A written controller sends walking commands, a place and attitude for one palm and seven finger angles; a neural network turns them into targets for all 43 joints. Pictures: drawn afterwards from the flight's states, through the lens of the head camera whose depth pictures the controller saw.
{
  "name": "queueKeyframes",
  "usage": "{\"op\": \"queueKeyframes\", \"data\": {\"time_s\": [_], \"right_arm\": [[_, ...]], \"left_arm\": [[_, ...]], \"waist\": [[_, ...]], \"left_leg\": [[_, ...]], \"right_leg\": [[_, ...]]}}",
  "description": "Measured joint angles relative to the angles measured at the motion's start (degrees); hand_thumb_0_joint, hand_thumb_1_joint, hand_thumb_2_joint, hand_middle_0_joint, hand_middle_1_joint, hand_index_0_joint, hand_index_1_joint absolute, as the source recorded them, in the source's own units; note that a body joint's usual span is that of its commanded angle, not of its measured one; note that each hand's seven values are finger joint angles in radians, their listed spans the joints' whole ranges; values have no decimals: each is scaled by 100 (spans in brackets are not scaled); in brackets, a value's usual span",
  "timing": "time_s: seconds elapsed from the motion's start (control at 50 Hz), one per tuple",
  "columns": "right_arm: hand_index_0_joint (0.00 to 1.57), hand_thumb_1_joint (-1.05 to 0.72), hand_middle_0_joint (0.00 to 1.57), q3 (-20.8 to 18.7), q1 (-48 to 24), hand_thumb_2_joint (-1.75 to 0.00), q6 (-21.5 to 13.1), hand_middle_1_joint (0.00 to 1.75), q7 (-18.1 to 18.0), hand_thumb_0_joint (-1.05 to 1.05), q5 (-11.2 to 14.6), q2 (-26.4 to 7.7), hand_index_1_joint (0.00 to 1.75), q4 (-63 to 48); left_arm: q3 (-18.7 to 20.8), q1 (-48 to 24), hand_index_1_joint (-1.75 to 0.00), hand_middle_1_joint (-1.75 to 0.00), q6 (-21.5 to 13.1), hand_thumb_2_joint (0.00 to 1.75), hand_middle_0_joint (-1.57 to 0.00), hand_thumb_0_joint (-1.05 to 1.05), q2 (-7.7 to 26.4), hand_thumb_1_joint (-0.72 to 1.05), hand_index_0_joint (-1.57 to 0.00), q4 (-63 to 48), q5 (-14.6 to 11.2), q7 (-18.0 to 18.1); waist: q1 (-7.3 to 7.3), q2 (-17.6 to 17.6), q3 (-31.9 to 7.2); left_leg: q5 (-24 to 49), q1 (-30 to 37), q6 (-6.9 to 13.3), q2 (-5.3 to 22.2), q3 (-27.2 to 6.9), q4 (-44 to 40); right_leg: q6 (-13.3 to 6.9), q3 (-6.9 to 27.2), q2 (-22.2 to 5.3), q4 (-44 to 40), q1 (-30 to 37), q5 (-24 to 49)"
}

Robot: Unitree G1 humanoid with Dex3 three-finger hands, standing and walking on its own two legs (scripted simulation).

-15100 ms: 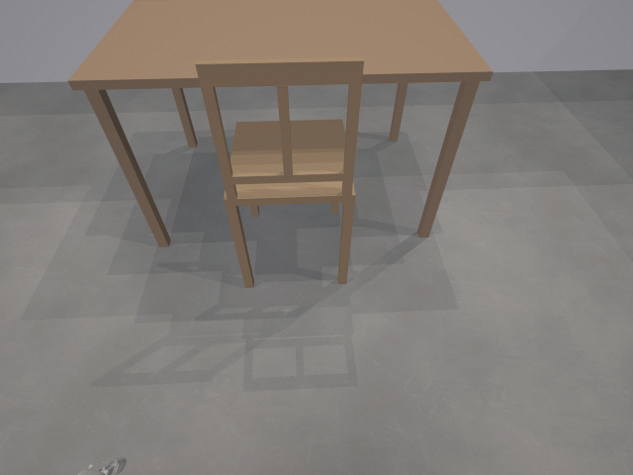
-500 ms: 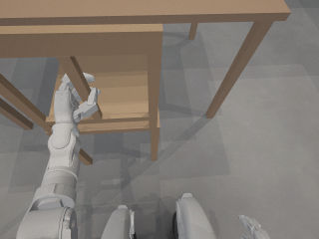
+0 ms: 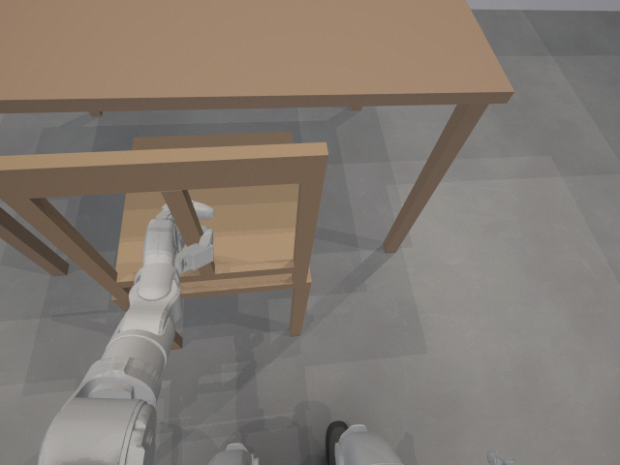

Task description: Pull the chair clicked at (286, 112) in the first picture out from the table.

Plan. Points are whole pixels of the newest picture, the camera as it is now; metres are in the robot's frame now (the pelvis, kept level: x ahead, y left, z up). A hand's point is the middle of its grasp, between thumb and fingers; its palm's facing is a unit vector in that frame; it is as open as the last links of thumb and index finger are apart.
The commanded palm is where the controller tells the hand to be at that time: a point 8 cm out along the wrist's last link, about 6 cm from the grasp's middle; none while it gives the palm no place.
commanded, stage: step backward, pulling the chair out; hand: left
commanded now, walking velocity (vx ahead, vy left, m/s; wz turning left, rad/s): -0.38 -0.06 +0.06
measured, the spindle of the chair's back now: (193, 235) +0.44 +0.16 -0.06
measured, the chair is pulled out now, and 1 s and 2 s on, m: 0.04 0.15 0.15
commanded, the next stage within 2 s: none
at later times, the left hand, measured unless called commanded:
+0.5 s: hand (223, 291) +0.34 +0.10 -0.05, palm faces +0.04 -0.98 -0.18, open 5.6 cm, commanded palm +0.33 +0.16 -0.05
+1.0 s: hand (231, 315) +0.31 +0.09 -0.05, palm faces +0.04 -0.98 -0.19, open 5.5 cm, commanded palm +0.30 +0.14 -0.04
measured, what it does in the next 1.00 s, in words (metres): shifts its weight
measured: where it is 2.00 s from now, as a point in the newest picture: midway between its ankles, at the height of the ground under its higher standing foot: outside the picture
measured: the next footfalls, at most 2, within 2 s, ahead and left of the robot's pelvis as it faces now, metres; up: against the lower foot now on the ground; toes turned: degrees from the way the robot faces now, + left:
none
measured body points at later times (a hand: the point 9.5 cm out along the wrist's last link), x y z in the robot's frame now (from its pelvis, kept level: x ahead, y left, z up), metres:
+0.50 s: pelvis -0.05 -0.03 +0.00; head +0.05 -0.03 +0.44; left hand +0.34 +0.16 -0.03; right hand +0.03 -0.28 -0.13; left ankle -0.02 +0.11 -0.72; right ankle +0.06 -0.14 -0.72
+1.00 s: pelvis -0.07 -0.03 +0.00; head +0.01 -0.04 +0.44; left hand +0.30 +0.14 -0.03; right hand +0.01 -0.30 -0.13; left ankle -0.02 +0.11 -0.72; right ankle +0.06 -0.14 -0.72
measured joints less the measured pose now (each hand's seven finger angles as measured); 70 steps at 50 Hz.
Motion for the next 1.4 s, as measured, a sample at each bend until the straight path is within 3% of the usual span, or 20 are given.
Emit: {"op": "queueKeyframes", "data": {"time_s": [0.16, 0.4, 0.6, 0.76, 1.08, 1.3, 1.4], "right_arm": [[20, -90, 21, -52, 3, -90, 43, 30, -55, 1, -12, 37, 30, 210], [21, -90, 21, 52, -245, -90, -127, 30, -90, 1, 56, 228, 30, 462], [21, -90, 21, 30, -401, -90, -301, 30, -116, 1, 149, 45, 30, 505], [20, -91, 21, -1, -404, -90, -335, 30, -154, 1, 204, -162, 30, 520], [21, -90, 21, 92, -308, -90, -575, 30, -170, 1, 152, 86, 30, 680], [21, -90, 21, 79, -311, -90, -660, 30, -183, 1, 122, 88, 30, 743], [21, -90, 21, 60, -350, -90, -647, 30, -173, 1, 131, 34, 30, 721]], "left_arm": [[-90, 237, -145, -110, 3, 73, -28, 6, 38, 68, -47, -24, 6, -92], [-176, 138, -145, -111, -190, 75, -30, 6, -136, 66, -49, 422, 10, -56], [-233, 49, -145, -111, -252, 75, -32, 5, -232, 64, -49, 578, -10, 104], [-382, 26, -145, -112, -189, 74, -31, 4, -319, 65, -50, 567, -25, 241], [-474, 53, -145, -112, -225, 75, -31, 4, -385, 64, -49, 744, 7, 192], [-484, 9, -145, -113, -262, 75, -31, 4, -391, 63, -50, 824, 47, 166], [-448, -24, -145, -114, -247, 76, -31, 4, -370, 62, -50, 828, 62, 184]], "waist": [[-14, 22, 94], [103, 100, 168], [131, 97, 293], [100, 73, 473], [208, 102, 344], [270, 96, 277], [231, 104, 322]], "left_leg": [[196, 256, 10, 23, 152, -293], [459, 243, -94, -5, 101, -377], [665, 205, -197, -34, 7, -399], [834, 369, -169, -74, -46, -553], [696, 316, -171, -80, 12, -302], [655, 234, -175, -92, 33, -211], [654, 227, -184, -85, -6, -185]], "right_leg": [[5, 143, 35, -340, 226, 270], [-102, 95, 6, -232, 145, 403], [-219, 7, -27, -72, 55, 474], [-207, -39, -63, -307, 286, 658], [-195, 24, -69, -6, 183, 520], [-192, 48, -82, 163, 55, 444], [-216, 9, -78, 159, 76, 449]]}}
